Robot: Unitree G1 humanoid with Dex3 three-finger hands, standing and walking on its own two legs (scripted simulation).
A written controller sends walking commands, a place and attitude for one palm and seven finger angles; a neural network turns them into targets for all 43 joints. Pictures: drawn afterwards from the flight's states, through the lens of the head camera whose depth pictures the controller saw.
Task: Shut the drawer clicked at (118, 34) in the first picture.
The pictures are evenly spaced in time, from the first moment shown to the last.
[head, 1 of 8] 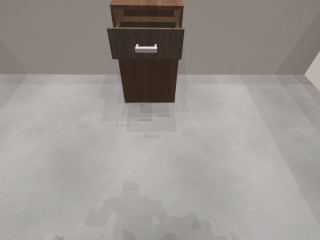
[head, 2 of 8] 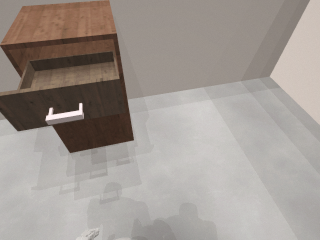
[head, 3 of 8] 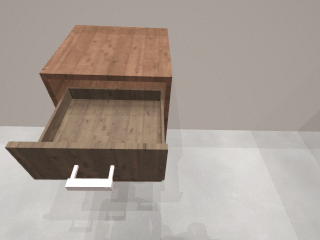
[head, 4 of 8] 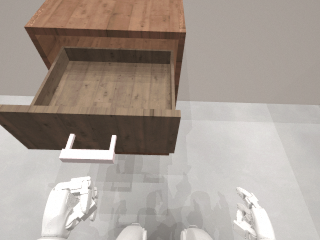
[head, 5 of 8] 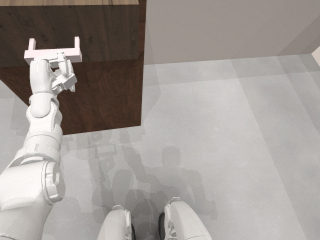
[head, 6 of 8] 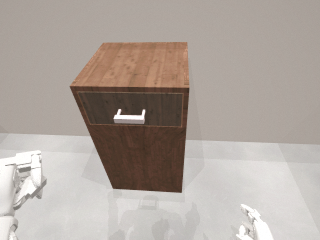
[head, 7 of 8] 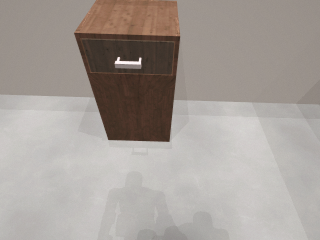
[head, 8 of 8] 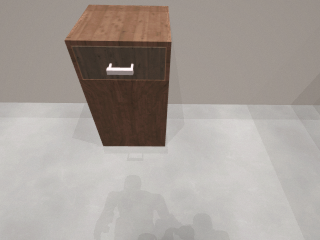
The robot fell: no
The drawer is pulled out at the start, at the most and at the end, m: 0.30 0.30 0.00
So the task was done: yes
